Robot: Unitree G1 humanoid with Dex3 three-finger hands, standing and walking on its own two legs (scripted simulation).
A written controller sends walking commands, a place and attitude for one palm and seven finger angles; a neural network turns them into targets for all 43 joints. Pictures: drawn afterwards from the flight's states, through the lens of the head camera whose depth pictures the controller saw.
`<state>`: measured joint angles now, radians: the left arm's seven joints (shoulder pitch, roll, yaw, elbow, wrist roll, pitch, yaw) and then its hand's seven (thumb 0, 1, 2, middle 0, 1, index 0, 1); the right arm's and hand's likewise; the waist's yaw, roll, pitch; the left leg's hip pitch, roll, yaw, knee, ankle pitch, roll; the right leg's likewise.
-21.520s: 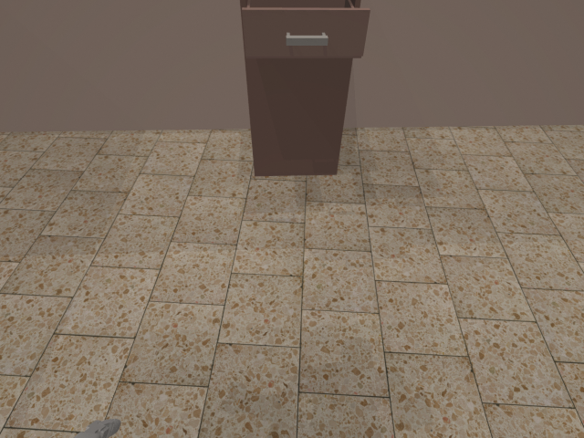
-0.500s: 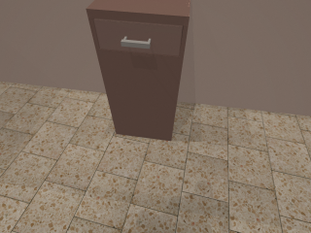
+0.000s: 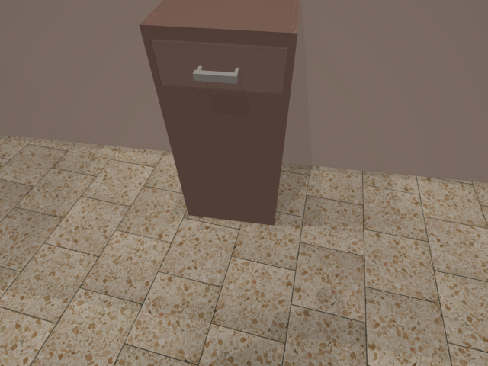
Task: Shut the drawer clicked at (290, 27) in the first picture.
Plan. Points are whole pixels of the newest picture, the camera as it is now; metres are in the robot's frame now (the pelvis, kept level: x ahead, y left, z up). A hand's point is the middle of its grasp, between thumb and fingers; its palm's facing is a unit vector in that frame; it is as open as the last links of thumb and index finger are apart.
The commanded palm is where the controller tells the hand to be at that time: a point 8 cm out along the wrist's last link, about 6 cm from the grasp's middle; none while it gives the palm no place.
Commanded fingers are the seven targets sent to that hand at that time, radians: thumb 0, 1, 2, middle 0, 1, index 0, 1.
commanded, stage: let the arm hang, fingers relaxed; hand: left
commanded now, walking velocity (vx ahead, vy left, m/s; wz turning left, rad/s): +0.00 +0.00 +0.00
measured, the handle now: (217, 73) +0.87 +0.13 +0.04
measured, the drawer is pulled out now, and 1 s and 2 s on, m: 0.00 0.00 0.00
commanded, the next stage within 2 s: look to check the result in 0.32 s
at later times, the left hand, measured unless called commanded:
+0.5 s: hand out of the picture +0.03 +0.18 -0.17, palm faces +0.01 -0.97 -0.23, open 7.4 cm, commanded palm none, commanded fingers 0.00 0.90 0.90 -0.20 -0.30 -0.20 -0.30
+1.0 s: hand out of the picture +0.06 +0.18 -0.17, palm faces +0.00 -0.97 -0.24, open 7.4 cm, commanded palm none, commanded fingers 0.00 0.90 0.90 -0.20 -0.30 -0.20 -0.30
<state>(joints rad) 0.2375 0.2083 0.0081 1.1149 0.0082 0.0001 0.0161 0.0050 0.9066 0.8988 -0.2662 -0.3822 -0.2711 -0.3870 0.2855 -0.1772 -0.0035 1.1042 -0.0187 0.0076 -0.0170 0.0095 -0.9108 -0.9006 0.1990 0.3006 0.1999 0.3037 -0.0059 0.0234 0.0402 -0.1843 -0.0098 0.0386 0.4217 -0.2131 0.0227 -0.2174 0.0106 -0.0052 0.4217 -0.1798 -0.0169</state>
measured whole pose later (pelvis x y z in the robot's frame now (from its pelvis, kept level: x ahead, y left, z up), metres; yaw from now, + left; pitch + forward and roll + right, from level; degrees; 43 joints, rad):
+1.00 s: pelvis +0.02 -0.02 +0.00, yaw -1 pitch -1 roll +0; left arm 0.19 0.20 0.02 1.14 0.01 -0.02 0.02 0.00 0.91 0.90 -0.20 -0.30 -0.20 -0.30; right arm 0.22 -0.20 -0.01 1.13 -0.02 0.00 -0.03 0.01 -0.91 -0.90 0.20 0.30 0.20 0.30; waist -0.01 0.02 0.05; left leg -0.12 0.02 0.04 0.37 -0.22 -0.01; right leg -0.16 0.04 0.00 0.37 -0.19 -0.04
